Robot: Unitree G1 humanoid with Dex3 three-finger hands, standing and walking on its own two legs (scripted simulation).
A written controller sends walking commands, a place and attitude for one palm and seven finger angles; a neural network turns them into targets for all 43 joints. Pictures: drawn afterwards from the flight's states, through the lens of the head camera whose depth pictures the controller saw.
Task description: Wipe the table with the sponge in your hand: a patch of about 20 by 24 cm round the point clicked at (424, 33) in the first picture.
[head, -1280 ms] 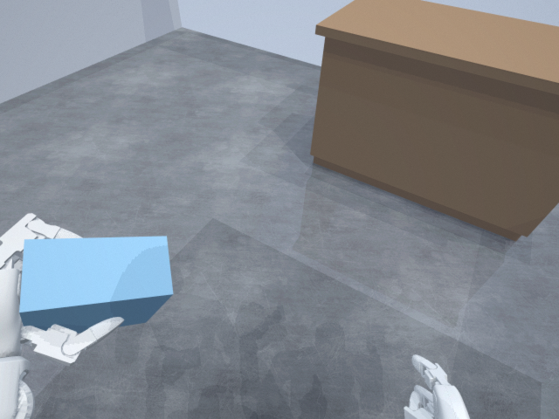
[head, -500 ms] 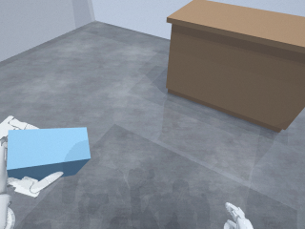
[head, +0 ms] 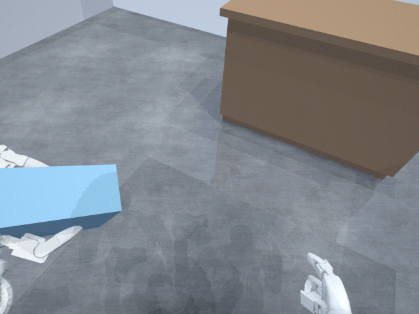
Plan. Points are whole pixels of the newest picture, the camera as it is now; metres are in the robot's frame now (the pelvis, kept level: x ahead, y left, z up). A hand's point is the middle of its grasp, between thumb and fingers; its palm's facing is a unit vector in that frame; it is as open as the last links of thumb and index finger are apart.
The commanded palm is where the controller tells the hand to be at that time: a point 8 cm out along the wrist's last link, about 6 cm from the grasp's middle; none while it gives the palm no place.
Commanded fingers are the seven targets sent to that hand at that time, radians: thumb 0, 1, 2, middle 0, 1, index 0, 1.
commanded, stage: walk to a spot facing it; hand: left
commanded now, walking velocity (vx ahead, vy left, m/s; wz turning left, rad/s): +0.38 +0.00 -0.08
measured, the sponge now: (76, 202) +0.24 +0.21 +0.15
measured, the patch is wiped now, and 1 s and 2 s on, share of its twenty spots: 0.00 0.00 0.00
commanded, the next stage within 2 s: none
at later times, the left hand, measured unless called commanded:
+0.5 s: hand (146, 125) +0.38 +0.14 +0.17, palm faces +0.34 -0.80 -0.50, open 10.7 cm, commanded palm +0.32 +0.20 +0.19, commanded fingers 0.00 0.10 1.30 -1.20 -1.60 -1.20 -1.60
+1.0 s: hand (155, 69) +0.51 +0.15 +0.20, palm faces +0.45 -0.76 -0.47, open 10.7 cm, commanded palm +0.45 +0.19 +0.19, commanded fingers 0.00 0.10 1.30 -1.20 -1.60 -1.20 -1.60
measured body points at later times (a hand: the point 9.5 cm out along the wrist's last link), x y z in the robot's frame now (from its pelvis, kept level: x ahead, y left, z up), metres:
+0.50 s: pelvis +0.16 -0.09 +0.01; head +0.20 -0.10 +0.46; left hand +0.35 +0.18 +0.20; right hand +0.32 -0.35 -0.10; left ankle +0.18 +0.05 -0.62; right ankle +0.16 -0.15 -0.73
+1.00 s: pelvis +0.31 -0.10 +0.01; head +0.34 -0.11 +0.46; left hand +0.48 +0.18 +0.23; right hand +0.49 -0.27 -0.09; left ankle +0.34 +0.05 -0.73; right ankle +0.37 -0.23 -0.70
